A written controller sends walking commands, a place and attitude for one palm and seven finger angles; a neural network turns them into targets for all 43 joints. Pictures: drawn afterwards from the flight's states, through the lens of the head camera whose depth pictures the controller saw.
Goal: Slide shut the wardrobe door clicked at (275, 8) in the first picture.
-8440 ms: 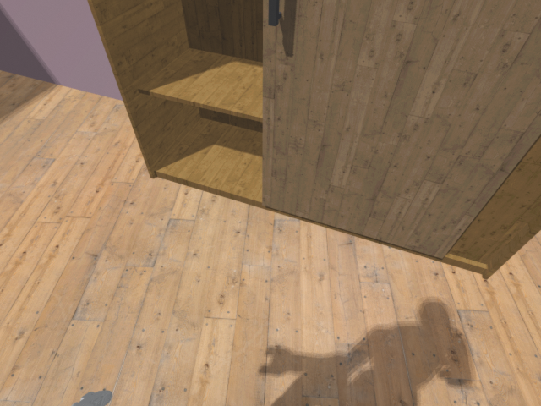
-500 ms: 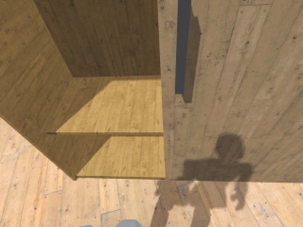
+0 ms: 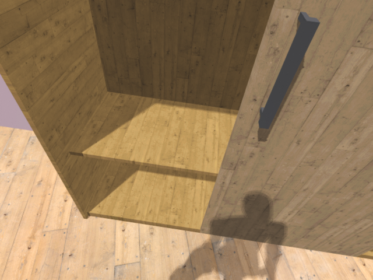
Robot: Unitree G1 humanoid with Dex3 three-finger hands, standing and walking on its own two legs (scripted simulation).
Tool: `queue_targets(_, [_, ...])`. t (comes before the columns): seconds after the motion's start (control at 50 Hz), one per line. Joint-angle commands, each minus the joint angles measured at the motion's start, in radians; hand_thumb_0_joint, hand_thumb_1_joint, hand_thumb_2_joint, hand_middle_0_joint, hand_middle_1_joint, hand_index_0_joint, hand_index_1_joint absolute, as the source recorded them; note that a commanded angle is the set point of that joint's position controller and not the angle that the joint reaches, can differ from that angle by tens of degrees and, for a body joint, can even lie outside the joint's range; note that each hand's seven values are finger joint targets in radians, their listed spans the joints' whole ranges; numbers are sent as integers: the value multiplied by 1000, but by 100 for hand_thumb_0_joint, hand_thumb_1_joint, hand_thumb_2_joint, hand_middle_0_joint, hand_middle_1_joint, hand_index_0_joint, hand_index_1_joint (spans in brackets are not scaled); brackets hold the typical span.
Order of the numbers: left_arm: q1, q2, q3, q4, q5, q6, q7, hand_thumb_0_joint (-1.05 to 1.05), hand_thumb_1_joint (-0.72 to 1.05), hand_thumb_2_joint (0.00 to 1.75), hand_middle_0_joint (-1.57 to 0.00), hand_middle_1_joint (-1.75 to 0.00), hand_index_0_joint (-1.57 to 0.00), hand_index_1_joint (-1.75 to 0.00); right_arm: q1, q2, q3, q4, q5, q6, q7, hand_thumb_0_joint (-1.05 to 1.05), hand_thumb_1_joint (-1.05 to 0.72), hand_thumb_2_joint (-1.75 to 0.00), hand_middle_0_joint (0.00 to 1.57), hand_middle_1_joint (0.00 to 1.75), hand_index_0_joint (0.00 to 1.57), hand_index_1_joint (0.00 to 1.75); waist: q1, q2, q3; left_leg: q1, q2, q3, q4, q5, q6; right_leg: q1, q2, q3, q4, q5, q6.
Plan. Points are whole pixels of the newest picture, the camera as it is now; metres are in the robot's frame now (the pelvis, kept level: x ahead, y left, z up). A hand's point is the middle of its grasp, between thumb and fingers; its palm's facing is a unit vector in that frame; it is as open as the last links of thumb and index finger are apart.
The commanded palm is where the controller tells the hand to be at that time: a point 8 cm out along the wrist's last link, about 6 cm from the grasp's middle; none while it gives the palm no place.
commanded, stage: come to a stop and stand still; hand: right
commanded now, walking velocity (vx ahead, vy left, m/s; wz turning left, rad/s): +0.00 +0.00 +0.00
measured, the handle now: (281, 77) +0.48 -0.14 +0.24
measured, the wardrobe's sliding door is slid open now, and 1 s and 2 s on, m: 0.62 0.62 0.62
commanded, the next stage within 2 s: look again from close up in 1.22 s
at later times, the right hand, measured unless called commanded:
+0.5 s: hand out of the picture -0.02 -0.13 -0.18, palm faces +0.10 +0.98 -0.15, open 7.4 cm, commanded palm none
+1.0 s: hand out of the picture +0.02 -0.19 -0.17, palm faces +0.06 +0.98 -0.20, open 7.4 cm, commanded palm none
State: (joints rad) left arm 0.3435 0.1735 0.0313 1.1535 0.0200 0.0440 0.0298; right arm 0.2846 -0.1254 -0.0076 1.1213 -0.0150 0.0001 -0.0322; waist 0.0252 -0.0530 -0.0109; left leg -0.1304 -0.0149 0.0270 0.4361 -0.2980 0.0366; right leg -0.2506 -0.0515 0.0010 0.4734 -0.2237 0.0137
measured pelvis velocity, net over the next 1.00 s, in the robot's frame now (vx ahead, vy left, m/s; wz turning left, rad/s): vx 0.03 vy -0.01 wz -0.01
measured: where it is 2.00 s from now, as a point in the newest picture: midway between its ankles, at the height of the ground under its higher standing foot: outside the picture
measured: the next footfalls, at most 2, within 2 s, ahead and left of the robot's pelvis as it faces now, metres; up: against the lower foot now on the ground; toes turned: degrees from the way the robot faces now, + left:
none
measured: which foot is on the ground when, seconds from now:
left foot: down 0.00-1.00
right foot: down 0.00-1.00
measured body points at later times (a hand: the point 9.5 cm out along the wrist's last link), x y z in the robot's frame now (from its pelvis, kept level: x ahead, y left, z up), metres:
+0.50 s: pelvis +0.02 +0.02 +0.00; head +0.02 +0.03 +0.45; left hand +0.02 +0.24 -0.17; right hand -0.02 -0.18 -0.16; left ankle -0.04 +0.09 -0.74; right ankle +0.02 -0.16 -0.74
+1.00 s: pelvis +0.03 -0.01 +0.00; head +0.03 -0.01 +0.45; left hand +0.02 +0.20 -0.16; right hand +0.02 -0.24 -0.16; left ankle -0.04 +0.09 -0.74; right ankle +0.02 -0.16 -0.74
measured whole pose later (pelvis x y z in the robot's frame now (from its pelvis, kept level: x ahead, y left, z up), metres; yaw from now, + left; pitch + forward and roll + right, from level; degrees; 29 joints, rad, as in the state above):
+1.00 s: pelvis +0.03 -0.01 +0.00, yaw -1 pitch -1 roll -1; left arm 0.28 0.14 0.00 1.14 0.01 0.01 0.05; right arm 0.28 -0.15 -0.01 1.13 -0.01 -0.01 -0.03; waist 0.00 0.00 0.03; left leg -0.05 0.01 0.03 0.40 -0.32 0.01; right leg -0.16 -0.03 0.01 0.41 -0.23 0.04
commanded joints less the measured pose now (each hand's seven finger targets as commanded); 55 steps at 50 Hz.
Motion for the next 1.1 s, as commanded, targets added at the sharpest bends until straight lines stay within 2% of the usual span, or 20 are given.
queue_targets(0.0, [59,24,-12,-16,-6,-42,9,0,90,90,-20,-30,-20,-30,41,-104,-15,-9,17,-23,-7,0,-90,-90,20,30,20,30,-2,144,113,-118,136,-114,-150,174,15,64,-24,36,-72,166,4])
queue_targets(0.02, [55,32,-12,-16,-6,-40,11,0,90,90,-20,-30,-20,-30,48,-98,-14,-8,17,-21,-9,0,-90,-90,20,30,20,30,-5,146,131,-142,129,-124,-173,118,11,75,-32,39,-74,148,6])
queue_targets(0.04, [46,27,-13,-12,-7,-37,13,0,90,90,-20,-30,-20,-30,57,-102,-17,0,16,-20,-7,0,-90,-90,20,30,20,30,-13,142,140,-133,122,-115,-183,131,3,69,-29,32,-64,155,8])
queue_targets(0.08, [41,18,-15,-11,-7,-35,15,0,90,90,-20,-30,-20,-30,72,-107,-21,5,18,-17,-8,0,-90,-90,20,30,20,30,-14,70,127,-108,126,-115,-172,173,-2,76,-27,23,-62,161,12])
queue_targets(0.14, [46,17,-13,-11,-8,-32,18,0,90,90,-20,-30,-20,-30,73,-102,-23,7,17,-17,-9,0,-90,-90,20,30,20,30,-14,92,118,-89,118,-115,-179,172,-5,77,-26,22,-58,141,12])
queue_targets(0.16, [46,15,-13,-13,-8,-32,18,0,90,90,-20,-30,-20,-30,73,-98,-23,6,16,-17,-10,0,-90,-90,20,30,20,30,-12,80,124,-95,122,-115,-179,172,-4,78,-27,21,-61,143,12])
queue_targets(0.22, [43,14,-12,-16,-8,-36,21,0,90,90,-20,-30,-20,-30,89,-90,-25,8,15,-19,-10,0,-90,-90,20,30,20,30,-14,80,100,-71,116,-106,-162,234,-4,92,-29,23,-62,167,11])
queue_targets(0.26, [37,12,-12,-21,-8,-34,23,0,90,90,-20,-30,-20,-30,95,-87,-27,9,13,-18,-12,0,-90,-90,20,30,20,30,-14,102,110,-65,120,-104,-163,268,-16,81,-26,16,-53,155,11])
queue_targets(0.32, [24,15,-13,-24,-9,-37,25,0,90,90,-20,-30,-20,-30,110,-80,-26,14,13,-21,-12,0,-90,-90,20,30,20,30,-18,85,94,-53,117,-95,-143,332,-13,101,-29,20,-53,184,8])
queue_targets(0.34, [19,14,-12,-26,-11,-36,25,0,90,90,-20,-30,-20,-30,115,-80,-27,16,12,-20,-13,0,-90,-90,20,30,20,30,-21,104,91,-45,115,-90,-145,342,-19,98,-28,17,-48,179,7])
queue_targets(0.5, [-8,29,-14,-38,-10,-42,27,0,90,90,-20,-30,-20,-30,121,-78,-25,18,10,-19,-12,0,-90,-90,20,30,20,30,-23,69,94,-44,109,-81,-122,364,-7,124,-34,26,-58,226,3])
queue_targets(0.72, [-22,57,-18,-50,-10,-51,25,0,90,90,-20,-30,-20,-30,103,-98,-24,12,9,-16,-9,0,-90,-90,20,30,20,30,-29,49,73,-15,108,-66,-100,345,-5,140,-40,42,-76,284,-11])
queue_targets(0.74, [-20,54,-19,-50,-10,-51,25,0,90,90,-20,-30,-20,-30,103,-100,-24,10,9,-16,-9,0,-90,-90,20,30,20,30,-31,61,71,-3,108,-61,-103,355,-6,132,-39,42,-70,288,-13])
queue_targets(0.86, [-20,62,-20,-49,-10,-52,20,0,90,90,-20,-30,-20,-30,91,-110,-21,7,10,-15,-8,0,-90,-90,20,30,20,30,-34,72,94,-13,110,-59,-107,292,-8,120,-35,50,-93,261,-14])
queue_targets(0.96, [-11,63,-21,-48,-10,-55,18,0,90,90,-20,-30,-20,-30,88,-114,-20,4,9,-15,-7,0,-90,-90,20,30,20,30,-32,67,88,-7,112,-56,-110,260,-10,117,-33,58,-103,260,-18])
queue_targets(1.02, [-6,66,-21,-45,-10,-61,18,0,90,90,-20,-30,-20,-30,89,-112,-20,6,10,-15,-7,0,-90,-90,20,30,20,30,-34,40,70,-3,112,-54,-103,252,-12,131,-34,63,-106,285,-22])
queue_targets(1.08, [2,64,-20,-45,-11,-61,18,0,90,90,-20,-30,-20,-30,91,-110,-20,8,9,-16,-8,0,-90,-90,20,30,20,30,-32,59,76,-2,112,-51,-106,249,-13,125,-33,65,-107,280,-24])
